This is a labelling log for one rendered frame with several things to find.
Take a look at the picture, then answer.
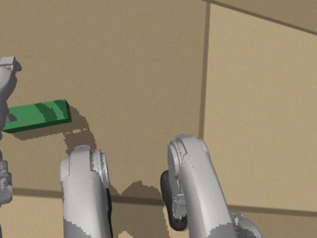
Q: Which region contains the carton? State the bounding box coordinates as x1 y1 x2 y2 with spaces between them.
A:
2 99 72 133

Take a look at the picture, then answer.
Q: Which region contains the left robot arm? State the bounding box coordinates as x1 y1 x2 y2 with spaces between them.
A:
0 98 12 238

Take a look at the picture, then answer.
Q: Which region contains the right robot hand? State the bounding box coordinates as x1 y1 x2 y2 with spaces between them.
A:
229 210 264 238

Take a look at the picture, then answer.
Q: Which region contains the left robot hand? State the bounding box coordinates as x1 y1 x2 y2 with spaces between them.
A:
0 57 22 122

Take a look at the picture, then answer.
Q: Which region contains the right robot foot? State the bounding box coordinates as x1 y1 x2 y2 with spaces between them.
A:
160 170 187 231

